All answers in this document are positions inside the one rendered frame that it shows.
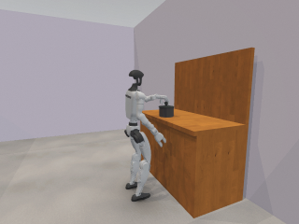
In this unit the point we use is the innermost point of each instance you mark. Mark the robot left hand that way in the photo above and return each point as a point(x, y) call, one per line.
point(165, 98)

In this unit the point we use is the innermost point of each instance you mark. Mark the robot right foot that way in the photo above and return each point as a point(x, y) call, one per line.
point(142, 196)

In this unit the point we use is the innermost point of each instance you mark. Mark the lid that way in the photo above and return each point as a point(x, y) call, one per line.
point(166, 106)

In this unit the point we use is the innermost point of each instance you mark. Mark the right robot upper arm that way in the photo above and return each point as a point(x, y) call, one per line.
point(140, 99)

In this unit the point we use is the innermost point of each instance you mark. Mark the table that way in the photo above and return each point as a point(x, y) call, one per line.
point(202, 164)

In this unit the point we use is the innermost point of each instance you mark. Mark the pot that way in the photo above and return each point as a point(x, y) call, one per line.
point(166, 112)

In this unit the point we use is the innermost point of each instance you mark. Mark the robot right forearm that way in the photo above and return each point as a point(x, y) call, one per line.
point(146, 122)

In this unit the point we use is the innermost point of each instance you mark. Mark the robot left thigh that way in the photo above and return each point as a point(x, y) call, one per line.
point(137, 155)

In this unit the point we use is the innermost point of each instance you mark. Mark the robot right hand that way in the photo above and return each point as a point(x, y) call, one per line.
point(158, 137)

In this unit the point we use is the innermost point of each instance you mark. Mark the robot left forearm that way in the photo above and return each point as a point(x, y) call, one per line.
point(152, 97)

